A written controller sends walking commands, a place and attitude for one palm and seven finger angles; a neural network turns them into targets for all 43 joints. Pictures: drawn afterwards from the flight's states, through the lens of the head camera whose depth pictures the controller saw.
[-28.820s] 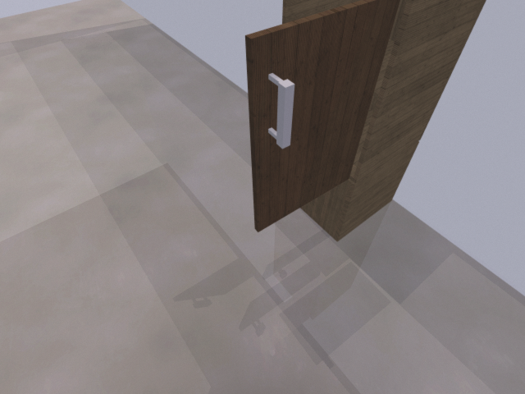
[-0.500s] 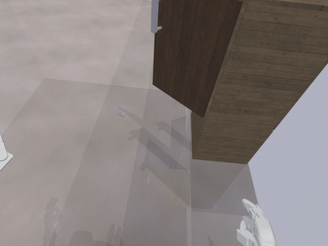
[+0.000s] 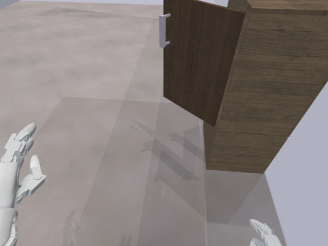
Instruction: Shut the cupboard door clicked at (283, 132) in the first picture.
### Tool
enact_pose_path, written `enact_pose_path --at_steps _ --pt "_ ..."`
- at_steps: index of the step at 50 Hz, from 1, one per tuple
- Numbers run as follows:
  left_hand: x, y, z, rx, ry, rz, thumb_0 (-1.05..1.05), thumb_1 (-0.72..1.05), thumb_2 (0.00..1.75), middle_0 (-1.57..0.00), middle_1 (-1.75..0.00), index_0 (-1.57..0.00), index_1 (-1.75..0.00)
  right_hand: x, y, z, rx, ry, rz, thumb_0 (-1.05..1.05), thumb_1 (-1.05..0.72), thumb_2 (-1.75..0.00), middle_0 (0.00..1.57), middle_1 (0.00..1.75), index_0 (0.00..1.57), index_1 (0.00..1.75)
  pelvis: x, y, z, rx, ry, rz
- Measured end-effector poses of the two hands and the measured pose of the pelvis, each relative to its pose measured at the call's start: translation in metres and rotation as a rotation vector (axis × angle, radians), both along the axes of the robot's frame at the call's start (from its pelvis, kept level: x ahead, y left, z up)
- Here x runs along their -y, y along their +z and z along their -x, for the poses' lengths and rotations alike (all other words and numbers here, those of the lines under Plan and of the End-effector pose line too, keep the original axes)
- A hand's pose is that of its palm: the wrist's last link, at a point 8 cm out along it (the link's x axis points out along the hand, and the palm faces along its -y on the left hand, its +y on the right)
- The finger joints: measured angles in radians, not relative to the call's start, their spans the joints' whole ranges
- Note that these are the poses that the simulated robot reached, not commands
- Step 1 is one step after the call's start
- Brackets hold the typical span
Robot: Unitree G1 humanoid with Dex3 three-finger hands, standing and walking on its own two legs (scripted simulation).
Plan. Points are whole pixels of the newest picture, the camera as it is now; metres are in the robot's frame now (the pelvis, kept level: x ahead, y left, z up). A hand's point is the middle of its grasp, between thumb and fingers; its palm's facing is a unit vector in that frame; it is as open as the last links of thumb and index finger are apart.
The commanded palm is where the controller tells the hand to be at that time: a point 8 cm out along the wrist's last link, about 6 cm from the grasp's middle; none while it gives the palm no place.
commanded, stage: let the arm hang, fingers relaxed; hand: left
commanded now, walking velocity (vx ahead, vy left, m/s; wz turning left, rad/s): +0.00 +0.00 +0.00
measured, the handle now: (165, 30) +1.04 +0.06 +0.10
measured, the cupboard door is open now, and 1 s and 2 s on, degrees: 51 51 51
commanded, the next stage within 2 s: look to check the result in 1.04 s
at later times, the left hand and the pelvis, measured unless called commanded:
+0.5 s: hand out of the picture -0.06 +0.21 -0.16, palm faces +0.01 -0.97 -0.22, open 7.2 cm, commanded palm none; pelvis -0.02 +0.01 +0.01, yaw +0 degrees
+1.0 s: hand out of the picture +0.00 +0.19 -0.17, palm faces -0.01 -0.98 -0.19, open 7.4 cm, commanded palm none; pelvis -0.02 +0.02 +0.01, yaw -1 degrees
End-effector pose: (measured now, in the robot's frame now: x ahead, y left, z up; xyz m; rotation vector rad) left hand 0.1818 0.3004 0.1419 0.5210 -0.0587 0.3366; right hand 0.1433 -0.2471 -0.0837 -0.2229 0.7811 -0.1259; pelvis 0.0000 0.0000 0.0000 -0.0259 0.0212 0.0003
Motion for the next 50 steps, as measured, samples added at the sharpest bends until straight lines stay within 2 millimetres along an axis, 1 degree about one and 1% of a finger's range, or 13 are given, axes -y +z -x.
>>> enact_pose_path --at_steps 3,5,7,10,12,15,19,22,26,30,36,44,50 --pt "0.004 -0.089 0.001 -0.384 0.021 0.133 0.01 0.9 0.9 -0.2 -0.3 -0.2 -0.3 0.008 -0.015 0.004 -0.042 0.014 -0.002 0.01 -0.91 -0.9 0.2 0.3 0.21 0.3 -0.008 -0.003 0.008 0.0 -0.001 -0.002" --pt "0.017 -0.147 0.021 -0.631 0.027 0.213 0.01 0.91 0.9 -0.19 -0.3 -0.2 -0.29 0.011 -0.022 0.012 -0.075 0.002 -0.003 0.01 -0.91 -0.9 0.2 0.3 0.21 0.3 -0.01 -0.004 0.013 0.005 -0.004 -0.008" --pt "0.036 -0.195 0.051 -0.834 0.025 0.292 0.01 0.91 0.9 -0.19 -0.3 -0.2 -0.29 0.011 -0.026 0.027 -0.125 -0.009 0.0 0.01 -0.91 -0.9 0.2 0.3 0.21 0.3 -0.009 -0.004 0.016 0.011 -0.007 -0.015" --pt "0.068 -0.25 0.103 -1.073 0.031 0.42 0.01 0.91 0.9 -0.2 -0.3 -0.2 -0.29 0.008 -0.03 0.059 -0.244 -0.02 0.011 0.01 -0.91 -0.9 0.2 0.3 0.2 0.3 -0.006 -0.003 0.019 0.021 -0.004 -0.022" --pt "0.078 -0.271 0.135 -1.16 0.087 0.5 0.0 0.94 0.9 -0.2 -0.3 -0.2 -0.29 0.005 -0.032 0.085 -0.339 -0.028 0.019 0.01 -0.91 -0.9 0.2 0.3 0.2 0.3 -0.003 -0.001 0.02 0.023 0.003 -0.02" --pt "0.07 -0.283 0.169 -1.249 0.157 0.525 -0.02 1.0 0.9 -0.21 -0.3 -0.21 -0.3 0.0 -0.034 0.121 -0.477 -0.043 0.022 0.01 -0.91 -0.9 0.2 0.3 0.2 0.3 0.0 0.002 0.021 0.024 0.012 -0.013" --pt "0.06 -0.285 0.211 -1.371 0.221 0.527 -0.01 0.98 0.9 -0.2 -0.3 -0.2 -0.3 -0.008 -0.037 0.156 -0.586 -0.09 0.005 0.01 -0.91 -0.9 0.2 0.3 0.21 0.3 -0.003 0.005 0.021 0.029 0.013 -0.003" --pt "0.052 -0.28 0.233 -1.433 0.264 0.518 0.0 0.96 0.9 -0.2 -0.3 -0.2 -0.3 -0.015 -0.042 0.171 -0.623 -0.116 -0.018 0.01 -0.91 -0.9 0.2 0.3 0.21 0.3 -0.007 0.007 0.021 0.034 0.009 -0.001" --pt "0.043 -0.273 0.247 -1.472 0.303 0.497 0.0 0.94 0.9 -0.2 -0.3 -0.2 -0.29 -0.025 -0.049 0.178 -0.634 -0.135 -0.05 0.01 -0.91 -0.9 0.2 0.3 0.2 0.3 -0.013 0.008 0.021 0.04 0.001 -0.004" --pt "0.037 -0.269 0.246 -1.468 0.314 0.479 0.01 0.92 0.9 -0.2 -0.3 -0.2 -0.29 -0.033 -0.054 0.177 -0.622 -0.142 -0.076 0.01 -0.91 -0.9 0.2 0.3 0.2 0.3 -0.017 0.009 0.021 0.043 -0.008 -0.009" --pt "0.038 -0.27 0.227 -1.427 0.284 0.472 0.01 0.92 0.9 -0.2 -0.3 -0.2 -0.29 -0.04 -0.055 0.168 -0.588 -0.149 -0.094 0.01 -0.91 -0.9 0.2 0.3 0.21 0.3 -0.019 0.01 0.02 0.047 -0.019 -0.015" --pt "0.051 -0.276 0.198 -1.373 0.218 0.496 0.01 0.91 0.9 -0.2 -0.3 -0.2 -0.29 -0.036 -0.05 0.161 -0.561 -0.161 -0.079 0.01 -0.91 -0.9 0.2 0.3 0.21 0.3 -0.019 0.011 0.018 0.048 -0.022 -0.02" --pt "0.058 -0.277 0.19 -1.367 0.198 0.506 0.0 0.91 0.9 -0.2 -0.3 -0.2 -0.29 -0.03 -0.047 0.16 -0.567 -0.169 -0.064 0.01 -0.91 -0.9 0.2 0.3 0.2 0.3 -0.018 0.011 0.016 0.046 -0.022 -0.021"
